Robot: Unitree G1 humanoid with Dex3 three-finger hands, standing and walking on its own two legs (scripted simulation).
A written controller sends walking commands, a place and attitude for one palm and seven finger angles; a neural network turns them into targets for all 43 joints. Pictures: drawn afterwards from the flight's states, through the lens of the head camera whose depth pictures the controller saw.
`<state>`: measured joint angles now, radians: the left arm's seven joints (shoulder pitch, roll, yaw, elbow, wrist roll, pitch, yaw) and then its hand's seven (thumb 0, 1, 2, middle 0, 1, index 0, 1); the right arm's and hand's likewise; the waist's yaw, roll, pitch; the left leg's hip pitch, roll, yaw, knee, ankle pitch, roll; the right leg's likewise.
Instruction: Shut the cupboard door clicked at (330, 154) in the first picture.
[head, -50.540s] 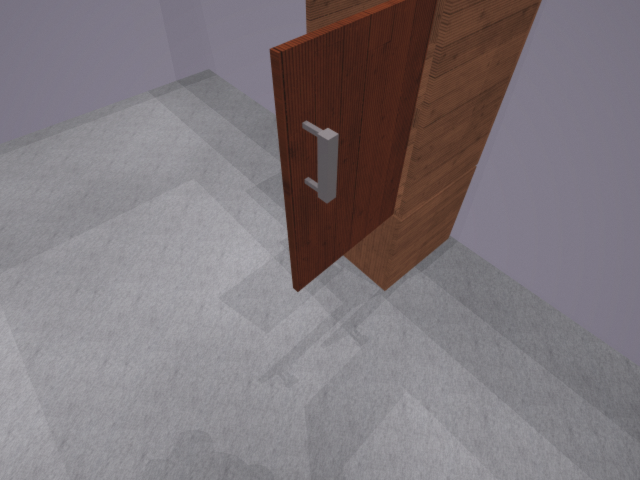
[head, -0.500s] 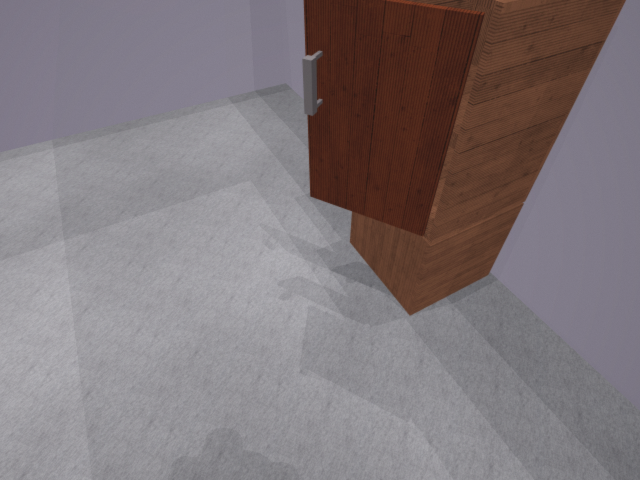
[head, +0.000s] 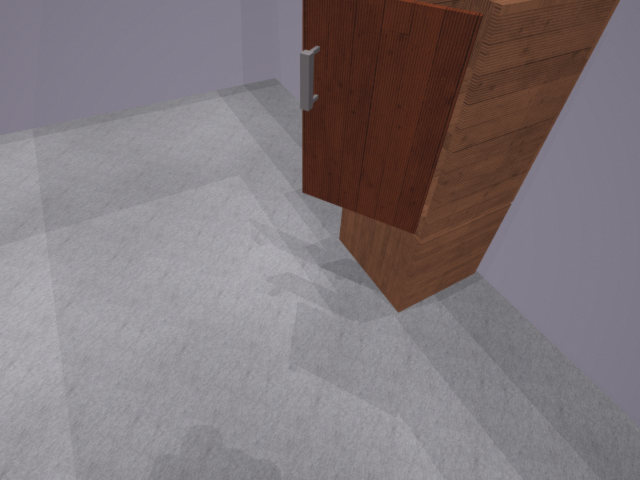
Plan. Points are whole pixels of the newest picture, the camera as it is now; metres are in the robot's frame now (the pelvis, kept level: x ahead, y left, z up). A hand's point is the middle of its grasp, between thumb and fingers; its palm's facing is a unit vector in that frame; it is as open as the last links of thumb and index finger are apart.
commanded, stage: look to check the result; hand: left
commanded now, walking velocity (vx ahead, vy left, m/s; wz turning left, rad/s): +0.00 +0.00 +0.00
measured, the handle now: (311, 78) +0.97 +0.07 +0.05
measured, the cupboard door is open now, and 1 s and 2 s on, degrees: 33 33 33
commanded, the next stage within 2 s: walk to a spot facing it in 0.48 s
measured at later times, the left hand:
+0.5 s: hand out of the picture +0.01 +0.18 -0.17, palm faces +0.03 -0.98 -0.21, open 7.4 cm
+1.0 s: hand out of the picture +0.05 +0.21 -0.20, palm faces +0.21 -0.95 -0.22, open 7.4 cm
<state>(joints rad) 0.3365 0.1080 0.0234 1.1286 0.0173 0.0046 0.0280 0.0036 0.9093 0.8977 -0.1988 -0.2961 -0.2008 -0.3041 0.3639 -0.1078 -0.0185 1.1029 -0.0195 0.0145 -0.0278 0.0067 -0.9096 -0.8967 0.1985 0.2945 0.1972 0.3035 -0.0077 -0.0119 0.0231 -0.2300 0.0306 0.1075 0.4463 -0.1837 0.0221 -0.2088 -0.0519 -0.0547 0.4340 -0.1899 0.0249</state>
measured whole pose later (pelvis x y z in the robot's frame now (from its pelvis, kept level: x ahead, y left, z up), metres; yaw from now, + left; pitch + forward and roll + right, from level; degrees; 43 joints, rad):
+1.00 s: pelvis +0.02 +0.01 -0.02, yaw +10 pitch +0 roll -1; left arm 0.18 0.21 0.08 0.99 0.02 0.06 0.03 0.01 0.91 0.90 -0.20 -0.30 -0.20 -0.30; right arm 0.25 -0.17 -0.05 0.99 -0.03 0.04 0.00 0.01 -0.91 -0.90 0.20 0.29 0.20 0.30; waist -0.02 -0.03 0.10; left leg -0.36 -0.02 0.03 0.68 -0.31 0.05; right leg -0.33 -0.10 -0.12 0.84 -0.48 0.04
